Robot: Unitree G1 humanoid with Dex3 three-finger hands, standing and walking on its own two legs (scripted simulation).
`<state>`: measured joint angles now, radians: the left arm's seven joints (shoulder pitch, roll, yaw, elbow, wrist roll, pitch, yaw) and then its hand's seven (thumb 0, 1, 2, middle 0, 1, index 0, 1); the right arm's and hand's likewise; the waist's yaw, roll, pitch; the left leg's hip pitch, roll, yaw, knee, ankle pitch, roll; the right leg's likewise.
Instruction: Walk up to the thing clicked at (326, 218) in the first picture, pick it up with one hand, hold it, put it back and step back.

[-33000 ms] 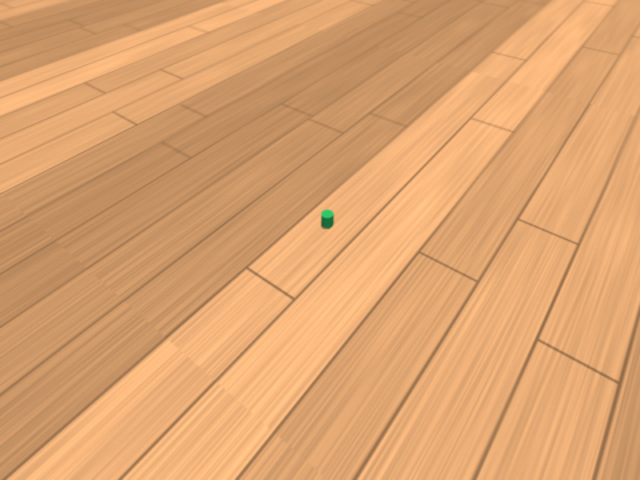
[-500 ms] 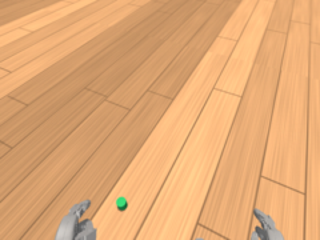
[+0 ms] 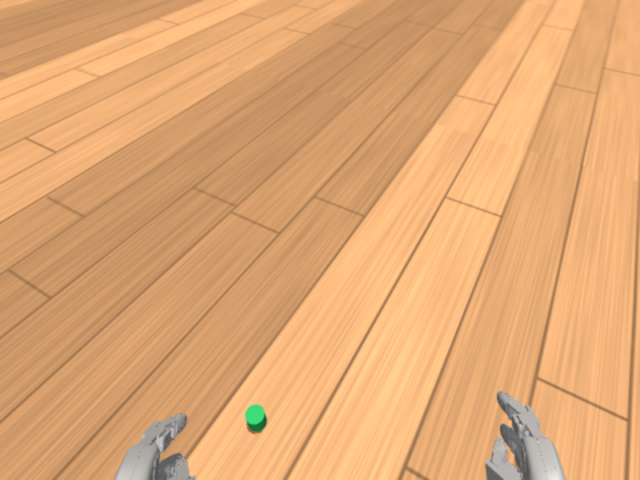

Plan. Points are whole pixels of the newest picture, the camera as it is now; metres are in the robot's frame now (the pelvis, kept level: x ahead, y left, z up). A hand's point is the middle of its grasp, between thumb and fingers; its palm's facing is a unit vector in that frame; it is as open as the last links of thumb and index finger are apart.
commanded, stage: home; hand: left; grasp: from above
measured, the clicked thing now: (256, 418) +0.44 +0.21 -0.68
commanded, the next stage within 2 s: stand in 1.62 s
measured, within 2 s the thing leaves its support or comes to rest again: neither
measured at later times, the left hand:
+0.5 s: hand out of the picture +0.16 +0.17 -0.05, palm faces +0.03 -0.98 -0.19, open 7.4 cm
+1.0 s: hand out of the picture +0.17 +0.17 -0.05, palm faces +0.03 -0.98 -0.19, open 7.4 cm
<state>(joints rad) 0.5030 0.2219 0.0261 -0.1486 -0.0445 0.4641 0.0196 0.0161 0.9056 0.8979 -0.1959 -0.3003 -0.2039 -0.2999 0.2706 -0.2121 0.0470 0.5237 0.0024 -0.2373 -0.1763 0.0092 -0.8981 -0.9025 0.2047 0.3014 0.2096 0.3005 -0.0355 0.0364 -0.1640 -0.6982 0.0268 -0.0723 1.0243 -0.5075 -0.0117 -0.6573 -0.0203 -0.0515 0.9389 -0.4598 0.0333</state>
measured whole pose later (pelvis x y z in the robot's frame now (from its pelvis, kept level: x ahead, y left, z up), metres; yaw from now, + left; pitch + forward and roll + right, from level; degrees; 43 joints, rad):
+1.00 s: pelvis +0.00 +0.00 +0.00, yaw +0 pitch +10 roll -3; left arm 0.50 0.22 0.03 -0.14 -0.05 0.47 0.02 0.02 0.91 0.90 -0.20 -0.30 -0.20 -0.30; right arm 0.29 -0.22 0.04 0.54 0.00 -0.24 -0.18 0.01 -0.90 -0.90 0.20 0.30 0.21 0.30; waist -0.04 0.04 -0.17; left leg -0.69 0.03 -0.07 1.03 -0.51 -0.02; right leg -0.66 -0.01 -0.05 0.95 -0.47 0.03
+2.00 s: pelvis -0.01 +0.00 +0.03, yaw -1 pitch +1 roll +0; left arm 0.23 0.30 0.04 0.68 0.05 0.07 0.03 0.01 0.90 0.90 -0.20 -0.30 -0.21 -0.30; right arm 0.19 -0.29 -0.04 0.84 -0.06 -0.03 -0.02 0.01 -0.90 -0.90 0.21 0.30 0.21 0.30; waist 0.02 -0.02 0.03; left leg -0.40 -0.01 -0.02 0.79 -0.41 0.00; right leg -0.41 -0.06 0.00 0.79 -0.40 0.04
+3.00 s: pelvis -0.01 -0.02 +0.07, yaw -1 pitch -4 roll +0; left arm 0.14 0.29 0.02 1.14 0.02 0.00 0.02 0.01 0.90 0.90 -0.20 -0.30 -0.21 -0.30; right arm 0.17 -0.31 -0.02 1.13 -0.02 0.00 -0.02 0.00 -0.90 -0.90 0.20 0.30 0.21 0.30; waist 0.00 0.01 0.07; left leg -0.10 0.02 -0.01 0.36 -0.19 -0.03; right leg -0.12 -0.03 -0.01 0.37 -0.18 0.02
